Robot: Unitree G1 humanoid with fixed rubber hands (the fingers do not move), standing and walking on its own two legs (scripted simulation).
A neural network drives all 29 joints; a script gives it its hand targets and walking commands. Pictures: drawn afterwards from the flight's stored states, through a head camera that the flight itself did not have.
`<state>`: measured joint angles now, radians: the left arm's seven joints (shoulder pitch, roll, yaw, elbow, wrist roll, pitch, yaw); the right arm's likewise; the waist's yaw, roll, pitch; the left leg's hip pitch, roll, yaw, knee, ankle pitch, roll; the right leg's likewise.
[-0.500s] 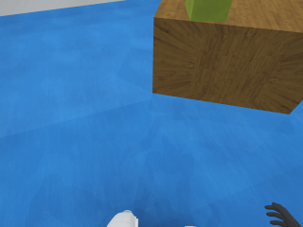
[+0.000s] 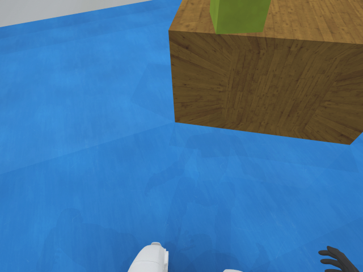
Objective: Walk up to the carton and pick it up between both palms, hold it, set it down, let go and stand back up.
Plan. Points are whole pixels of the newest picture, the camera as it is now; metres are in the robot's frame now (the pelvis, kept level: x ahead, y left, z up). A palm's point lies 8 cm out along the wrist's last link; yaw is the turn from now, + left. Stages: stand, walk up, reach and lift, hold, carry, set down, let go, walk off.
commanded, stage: walk up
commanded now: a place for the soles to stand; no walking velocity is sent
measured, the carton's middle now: (237, 3) +1.24 -0.16 +0.03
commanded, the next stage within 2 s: none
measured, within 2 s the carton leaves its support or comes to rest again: neither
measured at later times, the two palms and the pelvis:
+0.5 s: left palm (66, 243) +0.17 +0.29 -0.07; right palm (359, 236) +0.23 -0.37 -0.08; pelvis +0.12 -0.04 +0.00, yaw -2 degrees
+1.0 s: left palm (108, 173) +0.35 +0.25 -0.08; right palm (362, 192) +0.33 -0.42 -0.07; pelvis +0.25 -0.07 -0.01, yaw -4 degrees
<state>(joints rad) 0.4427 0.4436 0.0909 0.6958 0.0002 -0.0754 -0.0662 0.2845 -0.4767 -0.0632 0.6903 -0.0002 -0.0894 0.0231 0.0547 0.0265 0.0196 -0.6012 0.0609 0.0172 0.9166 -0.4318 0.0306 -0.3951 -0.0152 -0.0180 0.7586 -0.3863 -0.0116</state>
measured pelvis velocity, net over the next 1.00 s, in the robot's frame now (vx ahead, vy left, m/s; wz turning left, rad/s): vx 0.25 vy -0.07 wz -0.06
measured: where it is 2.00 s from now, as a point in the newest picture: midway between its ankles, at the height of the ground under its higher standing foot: (220, 213)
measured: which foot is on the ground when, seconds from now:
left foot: up 0.00-0.04, down 0.06-0.38, up 0.40-0.64, down 0.66-0.98, up 1.00-1.00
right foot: down 0.00-0.10, up 0.12-0.38, down 0.40-0.70, up 0.72-0.96, down 0.98-1.00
